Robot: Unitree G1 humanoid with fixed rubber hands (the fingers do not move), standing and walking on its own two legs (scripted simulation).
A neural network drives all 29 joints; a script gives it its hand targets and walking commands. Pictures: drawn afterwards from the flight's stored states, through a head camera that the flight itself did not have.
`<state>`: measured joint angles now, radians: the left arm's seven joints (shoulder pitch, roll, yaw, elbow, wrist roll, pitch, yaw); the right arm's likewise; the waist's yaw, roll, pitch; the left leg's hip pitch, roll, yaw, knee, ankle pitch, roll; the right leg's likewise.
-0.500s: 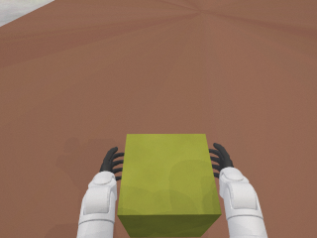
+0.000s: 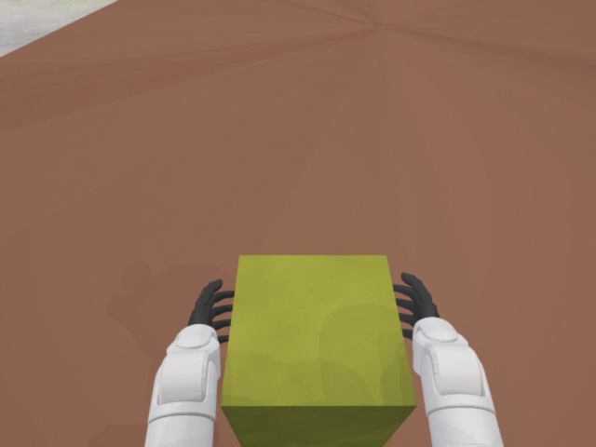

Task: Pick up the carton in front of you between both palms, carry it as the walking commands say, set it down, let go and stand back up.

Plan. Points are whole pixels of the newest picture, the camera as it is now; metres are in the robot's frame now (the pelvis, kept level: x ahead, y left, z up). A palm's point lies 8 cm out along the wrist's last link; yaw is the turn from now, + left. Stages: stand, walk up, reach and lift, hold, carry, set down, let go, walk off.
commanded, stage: carry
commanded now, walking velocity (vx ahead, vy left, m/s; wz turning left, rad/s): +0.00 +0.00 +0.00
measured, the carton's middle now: (312, 358) +0.29 +0.00 -0.04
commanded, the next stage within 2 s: hold in 0.02 s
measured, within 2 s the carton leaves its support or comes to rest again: neither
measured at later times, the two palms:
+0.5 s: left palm (214, 321) +0.30 +0.13 +0.05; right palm (444, 348) +0.25 -0.16 +0.06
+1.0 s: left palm (210, 307) +0.33 +0.14 +0.04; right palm (429, 333) +0.28 -0.15 +0.05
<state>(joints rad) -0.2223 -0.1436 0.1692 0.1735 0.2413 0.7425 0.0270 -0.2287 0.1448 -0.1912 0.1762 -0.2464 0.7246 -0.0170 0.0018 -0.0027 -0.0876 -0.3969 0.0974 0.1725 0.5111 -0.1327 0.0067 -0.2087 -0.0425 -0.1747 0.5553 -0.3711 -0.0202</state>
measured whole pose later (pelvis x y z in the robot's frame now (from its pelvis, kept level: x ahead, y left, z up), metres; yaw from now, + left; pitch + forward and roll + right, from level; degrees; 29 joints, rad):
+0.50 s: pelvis -0.01 +0.04 +0.01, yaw -10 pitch -7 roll +0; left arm -0.27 -0.15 0.20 0.23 0.30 0.72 0.02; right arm -0.29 0.16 -0.26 0.30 -0.28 0.66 0.01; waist 0.00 -0.05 0.05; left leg -0.13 0.00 0.00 0.36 -0.10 0.00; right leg -0.01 0.00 0.07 0.39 -0.26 0.02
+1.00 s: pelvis +0.00 +0.05 +0.01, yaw -11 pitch -6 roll +0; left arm -0.40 -0.19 0.35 0.38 0.37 0.66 -0.01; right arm -0.42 0.20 -0.41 0.44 -0.37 0.61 0.03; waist 0.01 -0.06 0.05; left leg -0.18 -0.03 -0.01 0.42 -0.14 0.02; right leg -0.06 0.00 0.14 0.45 -0.29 0.02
